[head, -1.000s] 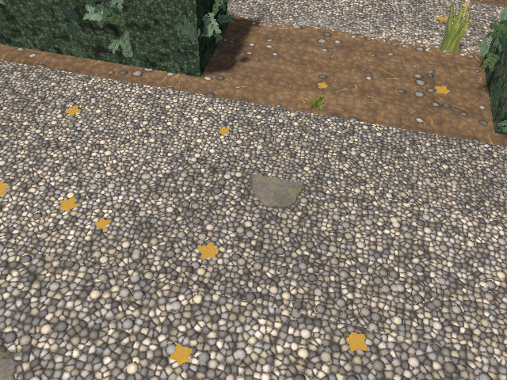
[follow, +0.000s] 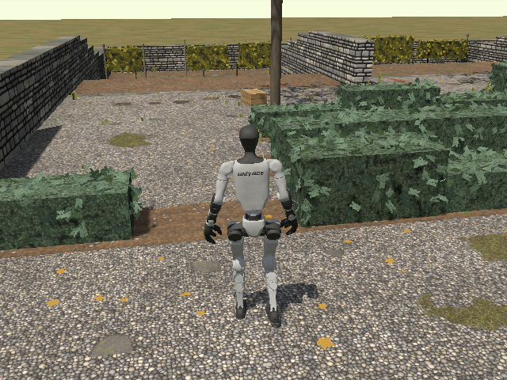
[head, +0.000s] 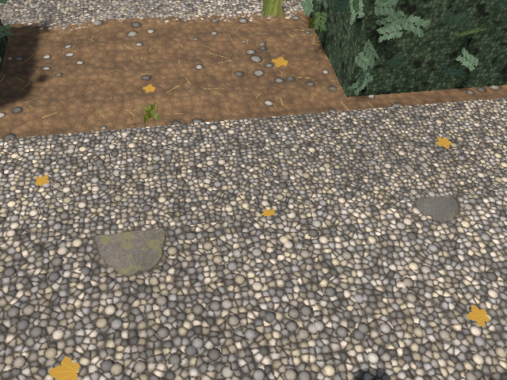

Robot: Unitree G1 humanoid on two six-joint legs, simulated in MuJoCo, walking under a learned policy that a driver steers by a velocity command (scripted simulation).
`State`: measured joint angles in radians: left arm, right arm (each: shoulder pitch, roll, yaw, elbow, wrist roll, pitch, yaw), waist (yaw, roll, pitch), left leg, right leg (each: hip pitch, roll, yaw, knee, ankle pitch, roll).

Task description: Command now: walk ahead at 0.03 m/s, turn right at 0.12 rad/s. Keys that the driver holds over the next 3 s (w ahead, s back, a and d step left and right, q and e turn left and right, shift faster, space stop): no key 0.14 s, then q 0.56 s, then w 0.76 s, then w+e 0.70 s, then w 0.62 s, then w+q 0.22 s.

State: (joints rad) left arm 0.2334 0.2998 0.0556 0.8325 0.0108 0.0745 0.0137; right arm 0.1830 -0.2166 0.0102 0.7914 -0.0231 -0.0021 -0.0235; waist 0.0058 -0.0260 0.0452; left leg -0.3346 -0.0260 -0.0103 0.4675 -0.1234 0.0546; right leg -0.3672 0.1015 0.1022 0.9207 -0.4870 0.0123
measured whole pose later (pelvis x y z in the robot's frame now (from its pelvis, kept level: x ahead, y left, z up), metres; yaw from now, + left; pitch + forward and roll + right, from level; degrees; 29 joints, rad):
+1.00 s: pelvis +0.04 -0.01 +0.01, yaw +21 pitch +1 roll +0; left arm 0.20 0.29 0.03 0.83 0.03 0.02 -0.01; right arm 0.35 -0.28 -0.06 0.85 -0.02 0.02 0.00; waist -0.04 0.02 -0.05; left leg -0.22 -0.12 -0.17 0.41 -0.20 0.09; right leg -0.37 0.01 0.01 0.68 -0.36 -0.02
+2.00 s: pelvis +0.52 +0.13 -0.14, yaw +9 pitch -1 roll +4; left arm 0.08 0.26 0.05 0.88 0.07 -0.03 -0.04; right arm 0.47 -0.21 -0.02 1.04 -0.05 -0.09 -0.04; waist -0.06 -0.07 0.07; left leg -0.03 0.00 0.24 1.25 -0.79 0.06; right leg -0.32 0.01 -0.10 0.34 0.38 -0.14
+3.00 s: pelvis +1.04 +0.16 -0.21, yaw -1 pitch +0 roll -1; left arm 0.18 0.23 0.06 0.93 0.04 -0.08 -0.04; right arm 0.43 -0.24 -0.07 0.96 -0.02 -0.05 -0.01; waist -0.02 0.04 0.01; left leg -0.29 -0.01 -0.06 1.14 -0.49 0.09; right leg -0.32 0.01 -0.10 0.75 -0.47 -0.04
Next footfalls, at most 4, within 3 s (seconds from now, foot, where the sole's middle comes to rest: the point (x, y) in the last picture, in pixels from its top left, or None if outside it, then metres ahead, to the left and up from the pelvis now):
0.14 right None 0.02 -0.12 -0.77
1.06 right None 0.14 -0.09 -0.77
1.50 left None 0.26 0.17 -0.77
2.00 right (209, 347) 0.65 0.12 -0.96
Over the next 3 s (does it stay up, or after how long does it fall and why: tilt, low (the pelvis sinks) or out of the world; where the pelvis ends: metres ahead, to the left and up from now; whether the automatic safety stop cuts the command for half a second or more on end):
stays up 1.04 0.16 -0.21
